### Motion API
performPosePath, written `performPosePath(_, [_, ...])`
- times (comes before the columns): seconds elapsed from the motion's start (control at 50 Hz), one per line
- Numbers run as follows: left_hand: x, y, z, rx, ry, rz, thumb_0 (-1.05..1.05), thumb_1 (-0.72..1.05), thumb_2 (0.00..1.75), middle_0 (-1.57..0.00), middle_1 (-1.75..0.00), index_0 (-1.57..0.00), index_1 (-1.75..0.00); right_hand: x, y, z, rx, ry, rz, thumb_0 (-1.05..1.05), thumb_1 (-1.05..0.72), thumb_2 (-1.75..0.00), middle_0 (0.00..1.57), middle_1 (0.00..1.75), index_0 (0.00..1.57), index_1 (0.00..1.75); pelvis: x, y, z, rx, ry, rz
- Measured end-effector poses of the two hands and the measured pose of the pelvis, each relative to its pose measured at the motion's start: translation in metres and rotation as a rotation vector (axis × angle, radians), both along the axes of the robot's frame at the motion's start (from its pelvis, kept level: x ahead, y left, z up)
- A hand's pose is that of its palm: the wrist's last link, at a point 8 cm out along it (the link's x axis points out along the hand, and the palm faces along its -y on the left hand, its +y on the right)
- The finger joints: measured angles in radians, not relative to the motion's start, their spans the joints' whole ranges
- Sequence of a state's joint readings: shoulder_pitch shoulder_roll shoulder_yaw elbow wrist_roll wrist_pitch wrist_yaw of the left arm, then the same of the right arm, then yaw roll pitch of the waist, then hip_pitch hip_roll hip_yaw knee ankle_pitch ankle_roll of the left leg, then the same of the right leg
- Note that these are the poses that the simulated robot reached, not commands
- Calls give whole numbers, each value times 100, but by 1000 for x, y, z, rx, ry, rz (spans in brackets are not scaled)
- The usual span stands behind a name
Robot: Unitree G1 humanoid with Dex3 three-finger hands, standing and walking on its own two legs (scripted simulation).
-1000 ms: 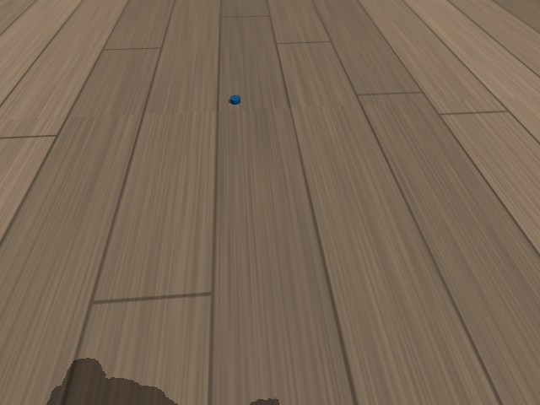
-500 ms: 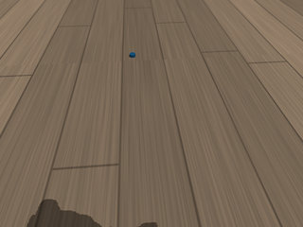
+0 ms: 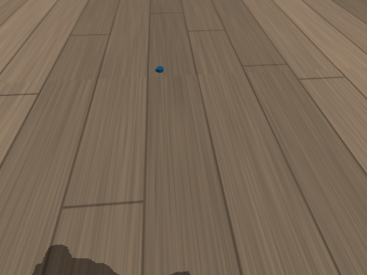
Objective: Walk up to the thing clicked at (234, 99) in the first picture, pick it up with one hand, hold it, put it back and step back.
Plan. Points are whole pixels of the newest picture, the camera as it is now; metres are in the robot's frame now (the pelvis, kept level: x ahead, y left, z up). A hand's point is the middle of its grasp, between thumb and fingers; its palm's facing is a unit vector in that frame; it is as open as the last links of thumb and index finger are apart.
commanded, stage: stand
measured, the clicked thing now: (159, 69) +2.05 +0.23 -0.77
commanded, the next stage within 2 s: walk up in 0.12 s
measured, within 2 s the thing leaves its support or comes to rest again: neither
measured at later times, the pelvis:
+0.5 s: pelvis +0.07 +0.06 -0.02, yaw +5 degrees
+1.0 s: pelvis +0.26 +0.04 -0.02, yaw +6 degrees
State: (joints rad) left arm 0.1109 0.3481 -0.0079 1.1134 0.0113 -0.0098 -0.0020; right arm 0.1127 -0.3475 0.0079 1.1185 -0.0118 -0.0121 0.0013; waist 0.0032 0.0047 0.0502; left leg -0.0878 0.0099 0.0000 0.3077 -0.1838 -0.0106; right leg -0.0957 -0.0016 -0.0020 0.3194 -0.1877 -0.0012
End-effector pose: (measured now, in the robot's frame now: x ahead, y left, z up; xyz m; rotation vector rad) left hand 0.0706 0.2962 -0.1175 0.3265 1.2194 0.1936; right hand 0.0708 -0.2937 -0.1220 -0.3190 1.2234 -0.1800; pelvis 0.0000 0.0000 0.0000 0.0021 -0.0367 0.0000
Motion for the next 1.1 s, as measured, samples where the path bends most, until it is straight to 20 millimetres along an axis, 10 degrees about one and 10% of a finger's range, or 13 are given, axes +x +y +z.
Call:
performPosePath(0.26, [-10,17,0,1,-60,38,1,90,90,-21,-30,-21,-30,3,-9,-2,-10,15,36,1,-90,-90,20,30,20,30,11,3,-9,-12,11,35])
performPosePath(0.46, [-26,85,-15,28,53,116,1,90,90,-21,-30,-21,-30,75,17,11,-79,-45,114,1,-90,-90,20,30,20,30,58,49,-22,-2,-8,76])
performPosePath(0.68, [81,97,-1,6,-17,51,1,91,90,-21,-30,-20,-30,115,47,20,-45,-59,86,1,-90,-90,20,30,20,30,132,65,-10,16,-19,83])
performPosePath(0.9, [220,68,11,64,-179,21,1,90,90,-21,-30,-21,-30,208,20,-23,-3,-23,97,1,-90,-90,20,30,20,30,230,37,-31,2,-26,107])
performPosePath(1.1, [245,53,20,29,-105,56,1,90,90,-21,-30,-21,-30,328,28,2,3,-103,179,1,-90,-90,20,30,20,30,298,40,-12,-3,-8,81])
